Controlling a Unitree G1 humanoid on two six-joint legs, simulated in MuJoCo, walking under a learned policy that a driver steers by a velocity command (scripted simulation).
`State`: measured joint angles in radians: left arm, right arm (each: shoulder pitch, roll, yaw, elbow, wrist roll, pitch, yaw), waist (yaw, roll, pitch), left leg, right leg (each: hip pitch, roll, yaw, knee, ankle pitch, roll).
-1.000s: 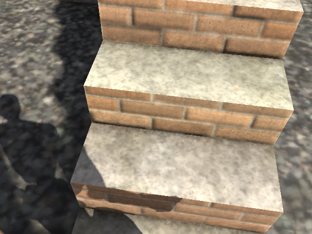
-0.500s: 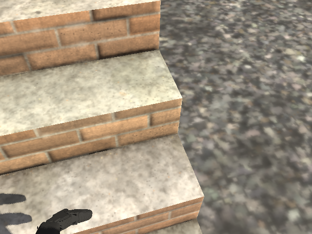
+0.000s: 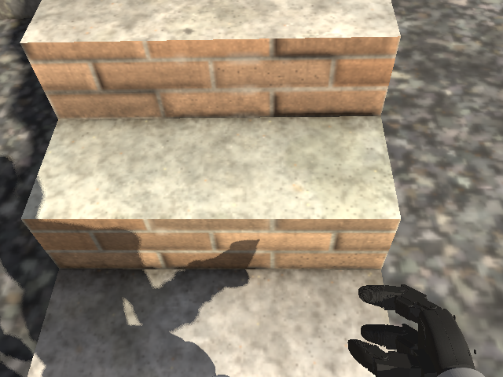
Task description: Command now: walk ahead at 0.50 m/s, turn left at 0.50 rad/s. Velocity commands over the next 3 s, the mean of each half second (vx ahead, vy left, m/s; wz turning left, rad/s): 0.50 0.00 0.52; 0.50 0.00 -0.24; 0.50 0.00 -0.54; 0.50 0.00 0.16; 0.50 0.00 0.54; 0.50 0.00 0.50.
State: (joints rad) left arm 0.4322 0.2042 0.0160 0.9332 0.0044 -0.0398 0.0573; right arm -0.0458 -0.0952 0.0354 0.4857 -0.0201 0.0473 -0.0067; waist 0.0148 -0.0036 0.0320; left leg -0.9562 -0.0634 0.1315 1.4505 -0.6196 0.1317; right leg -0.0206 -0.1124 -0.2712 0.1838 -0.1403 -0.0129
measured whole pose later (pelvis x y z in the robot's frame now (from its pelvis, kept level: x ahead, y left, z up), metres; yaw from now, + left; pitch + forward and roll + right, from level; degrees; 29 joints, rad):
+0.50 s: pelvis +0.20 +0.01 +0.19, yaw +17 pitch +3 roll -5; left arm -0.19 -0.01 -0.14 0.36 -0.04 -0.03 0.05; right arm 0.51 -0.18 -0.05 1.00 0.07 -0.02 -0.01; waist -0.08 0.00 0.03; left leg -0.04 -0.03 -0.28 0.26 -0.23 0.08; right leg -1.36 -0.08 -0.16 1.83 -0.29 -0.07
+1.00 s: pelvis +0.44 +0.06 +0.37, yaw +6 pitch +2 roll +3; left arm 0.50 0.04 -0.01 1.17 -0.03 -0.08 -0.05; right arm -0.12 -0.02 0.13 0.46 0.06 -0.07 -0.06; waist 0.10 0.00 0.00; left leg -1.43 0.13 0.12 2.10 -0.26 0.10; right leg -0.10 0.01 0.10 0.35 -0.29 -0.06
